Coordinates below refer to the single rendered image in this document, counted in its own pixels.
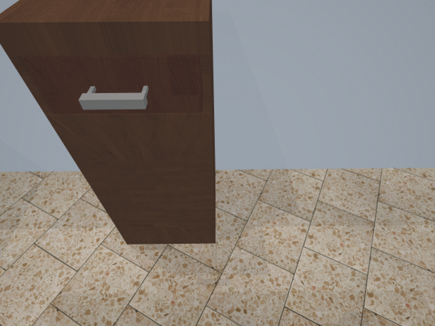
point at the cabinet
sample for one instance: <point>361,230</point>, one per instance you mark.
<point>154,173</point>

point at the handle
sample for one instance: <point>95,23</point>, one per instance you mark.
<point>92,100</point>

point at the drawer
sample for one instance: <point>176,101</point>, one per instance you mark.
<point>174,80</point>

